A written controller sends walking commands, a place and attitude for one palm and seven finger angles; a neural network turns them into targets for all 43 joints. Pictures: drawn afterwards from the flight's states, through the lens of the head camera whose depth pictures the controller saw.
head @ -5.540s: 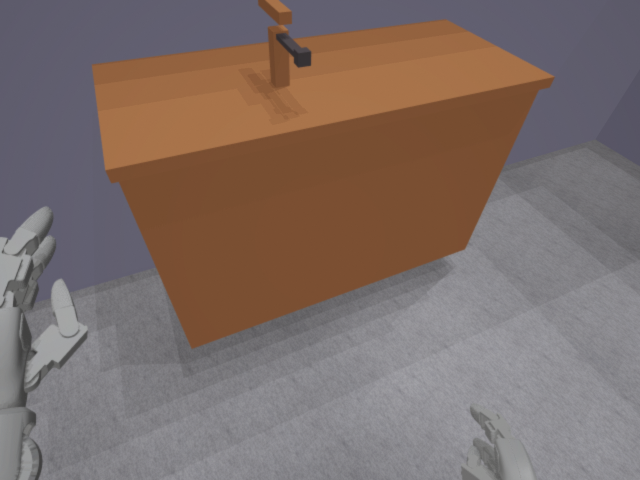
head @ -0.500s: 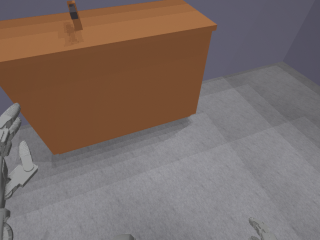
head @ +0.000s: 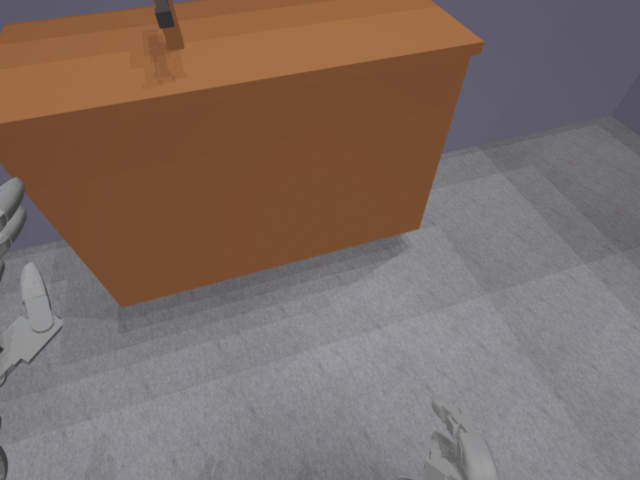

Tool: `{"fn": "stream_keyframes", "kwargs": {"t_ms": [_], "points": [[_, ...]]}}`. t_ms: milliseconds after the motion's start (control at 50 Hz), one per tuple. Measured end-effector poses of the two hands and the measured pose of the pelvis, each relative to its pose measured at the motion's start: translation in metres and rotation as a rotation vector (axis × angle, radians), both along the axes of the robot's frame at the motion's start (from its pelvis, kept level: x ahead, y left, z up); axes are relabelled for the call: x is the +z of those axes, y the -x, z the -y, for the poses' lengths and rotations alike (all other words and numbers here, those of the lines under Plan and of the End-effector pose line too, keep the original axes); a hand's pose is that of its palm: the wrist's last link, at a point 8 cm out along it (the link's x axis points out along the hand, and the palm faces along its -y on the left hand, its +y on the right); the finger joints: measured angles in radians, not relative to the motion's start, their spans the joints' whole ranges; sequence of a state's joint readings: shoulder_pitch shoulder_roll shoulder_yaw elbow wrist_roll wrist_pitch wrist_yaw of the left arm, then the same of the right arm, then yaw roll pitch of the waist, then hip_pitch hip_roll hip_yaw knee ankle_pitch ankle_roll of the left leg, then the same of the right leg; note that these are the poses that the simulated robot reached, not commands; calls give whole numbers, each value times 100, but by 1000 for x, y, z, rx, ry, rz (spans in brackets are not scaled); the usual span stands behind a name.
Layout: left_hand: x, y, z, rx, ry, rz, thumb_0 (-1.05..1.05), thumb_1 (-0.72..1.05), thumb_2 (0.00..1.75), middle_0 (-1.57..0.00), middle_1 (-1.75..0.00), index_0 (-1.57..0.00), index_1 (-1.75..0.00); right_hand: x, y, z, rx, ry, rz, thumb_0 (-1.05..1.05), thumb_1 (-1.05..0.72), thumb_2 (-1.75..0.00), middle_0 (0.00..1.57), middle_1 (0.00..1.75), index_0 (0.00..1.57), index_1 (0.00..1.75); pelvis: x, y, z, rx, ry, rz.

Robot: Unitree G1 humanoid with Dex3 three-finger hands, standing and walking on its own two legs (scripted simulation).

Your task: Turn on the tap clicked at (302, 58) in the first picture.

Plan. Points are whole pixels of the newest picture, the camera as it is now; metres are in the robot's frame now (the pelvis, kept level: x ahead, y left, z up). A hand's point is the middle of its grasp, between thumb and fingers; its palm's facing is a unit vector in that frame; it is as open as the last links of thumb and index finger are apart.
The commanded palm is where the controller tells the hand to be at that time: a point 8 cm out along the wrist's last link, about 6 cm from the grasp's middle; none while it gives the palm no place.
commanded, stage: take the last steps up to it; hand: left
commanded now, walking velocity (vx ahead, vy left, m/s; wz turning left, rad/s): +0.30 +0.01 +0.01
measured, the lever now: (164, 17) +0.85 +0.37 +0.16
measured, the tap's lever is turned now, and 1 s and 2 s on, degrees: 0 0 0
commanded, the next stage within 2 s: come to a stop and stand still in 1.98 s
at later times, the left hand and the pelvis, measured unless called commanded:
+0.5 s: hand (120, 219) +0.33 +0.24 +0.18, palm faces +0.43 -0.79 -0.43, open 7.4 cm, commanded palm +0.28 +0.27 +0.18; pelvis +0.12 -0.01 -0.01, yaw +0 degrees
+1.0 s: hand (191, 168) +0.43 +0.20 +0.16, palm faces +0.44 -0.79 -0.43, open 7.4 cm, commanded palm +0.37 +0.24 +0.18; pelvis +0.21 -0.05 -0.01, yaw +1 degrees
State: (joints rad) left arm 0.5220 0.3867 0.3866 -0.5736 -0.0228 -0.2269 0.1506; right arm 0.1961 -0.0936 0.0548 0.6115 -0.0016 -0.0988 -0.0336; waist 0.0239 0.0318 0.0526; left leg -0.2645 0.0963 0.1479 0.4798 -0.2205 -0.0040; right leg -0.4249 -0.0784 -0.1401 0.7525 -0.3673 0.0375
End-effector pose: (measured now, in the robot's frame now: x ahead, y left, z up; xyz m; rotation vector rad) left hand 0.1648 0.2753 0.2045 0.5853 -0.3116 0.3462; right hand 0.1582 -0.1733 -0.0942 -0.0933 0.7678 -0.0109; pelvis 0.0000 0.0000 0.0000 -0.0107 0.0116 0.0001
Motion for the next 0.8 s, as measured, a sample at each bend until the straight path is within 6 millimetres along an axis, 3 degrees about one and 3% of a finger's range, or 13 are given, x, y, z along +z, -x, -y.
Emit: {"fn": "stream_keyframes", "kwargs": {"t_ms": [140, 260, 360, 480, 600, 700, 800], "points": [[-24, -28, 14, 114, 56, -41, 2, 89, 90, -21, -30, -21, -30, -26, -28, 51, 5, 55, -58, 1, -90, -90, 21, 30, 21, 30, -12, -28, 24, 21, -19, 14], [-30, -62, 31, 63, 118, -74, 2, 88, 90, -21, -30, -21, -30, -3, -50, 101, -52, 170, -76, 1, -90, -90, 20, 30, 20, 30, 0, -53, 31, 27, -46, 5], [-14, -87, 32, -3, 54, -43, 2, 88, 90, -21, -30, -21, -30, 16, -72, 118, -89, 237, -57, 1, -90, -90, 20, 30, 20, 30, 3, -76, 28, 25, -47, -7], [-11, -114, 6, -3, 25, 45, 2, 88, 90, -22, -30, -21, -30, 15, -105, 101, -114, 260, -18, 1, -90, -90, 20, 30, 20, 30, -11, -113, 8, 5, -27, 7], [-23, -153, -12, 24, 76, 51, 2, 89, 90, -21, -30, -21, -30, 9, -135, 54, -94, 146, 8, 1, -90, -90, 20, 30, 20, 30, -10, -134, 4, 6, -20, 21], [-14, -167, 6, -10, 84, 31, 2, 89, 90, -21, -30, -21, -30, 8, -149, 27, -41, 56, 4, 1, -90, -90, 20, 30, 20, 30, -2, -150, 9, -4, -2, 7], [-6, -177, 25, -1, 21, -4, 2, 89, 90, -21, -30, -21, -30, -3, -164, 32, -14, 18, -23, 1, -90, -90, 20, 30, 21, 30, -1, -172, 24, 0, 2, 0]]}}
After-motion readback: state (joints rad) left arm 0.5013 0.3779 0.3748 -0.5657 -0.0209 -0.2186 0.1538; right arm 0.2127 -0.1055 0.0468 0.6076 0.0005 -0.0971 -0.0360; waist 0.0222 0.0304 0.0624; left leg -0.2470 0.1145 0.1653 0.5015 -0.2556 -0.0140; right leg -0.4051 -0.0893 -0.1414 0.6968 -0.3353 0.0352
